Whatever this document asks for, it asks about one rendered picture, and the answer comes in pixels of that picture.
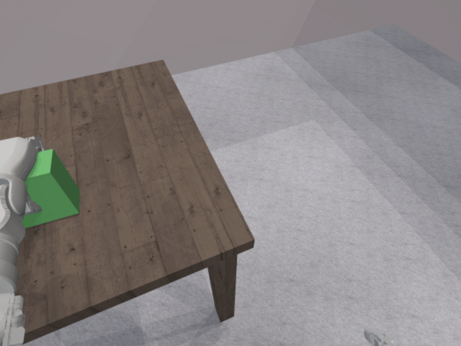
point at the sponge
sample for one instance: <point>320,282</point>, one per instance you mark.
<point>50,185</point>

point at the left robot hand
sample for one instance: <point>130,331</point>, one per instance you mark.
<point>17,157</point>

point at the table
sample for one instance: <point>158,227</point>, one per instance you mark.
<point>153,205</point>

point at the left robot upper arm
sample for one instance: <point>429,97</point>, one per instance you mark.
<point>12,320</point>

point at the right robot hand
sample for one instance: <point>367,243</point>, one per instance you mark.
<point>378,339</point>

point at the left robot forearm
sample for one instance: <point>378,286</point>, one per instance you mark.
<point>13,194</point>

